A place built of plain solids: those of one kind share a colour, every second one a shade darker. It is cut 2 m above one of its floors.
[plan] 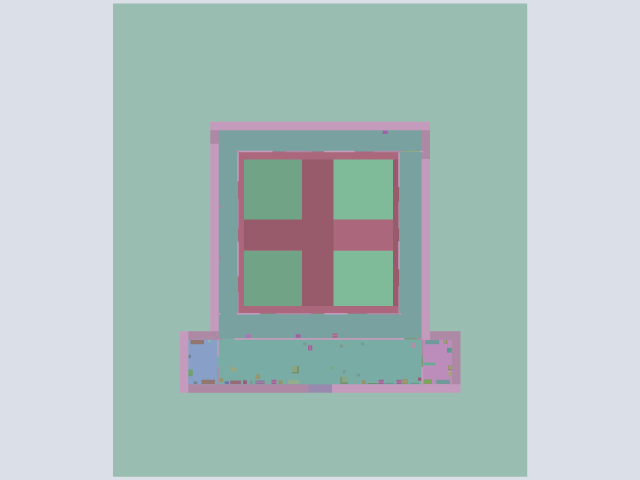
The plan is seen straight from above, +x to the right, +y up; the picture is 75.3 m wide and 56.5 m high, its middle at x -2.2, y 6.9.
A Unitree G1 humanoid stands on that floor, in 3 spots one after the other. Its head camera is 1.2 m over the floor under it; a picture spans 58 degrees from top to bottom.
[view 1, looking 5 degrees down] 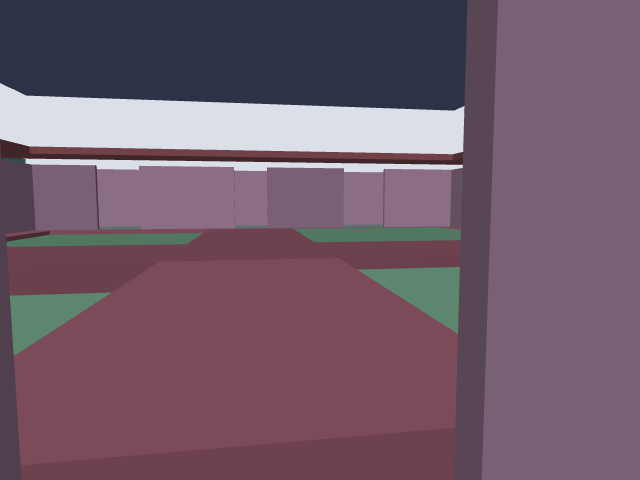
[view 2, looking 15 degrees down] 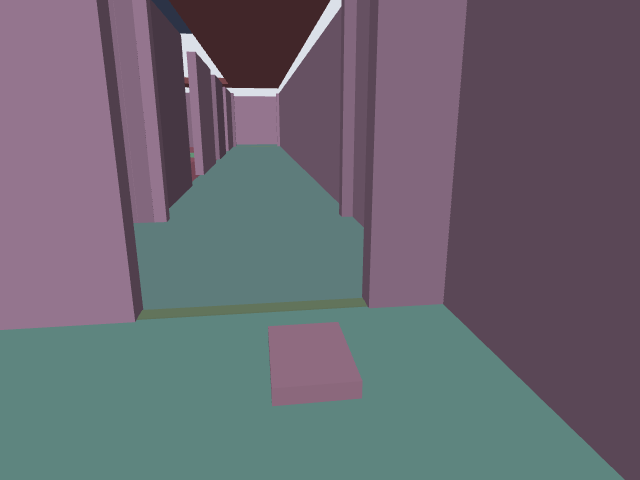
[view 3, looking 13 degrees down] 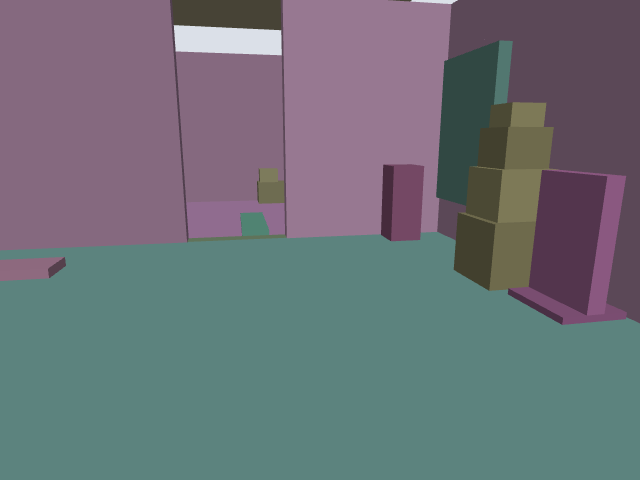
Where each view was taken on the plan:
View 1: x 8.47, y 7.47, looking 171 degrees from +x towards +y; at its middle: step_tier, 13.77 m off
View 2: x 8.52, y -7.46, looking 82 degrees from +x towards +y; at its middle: floor_corr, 4.64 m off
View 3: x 4.47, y -7.46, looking -11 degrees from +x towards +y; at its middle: floor_foyer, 5.33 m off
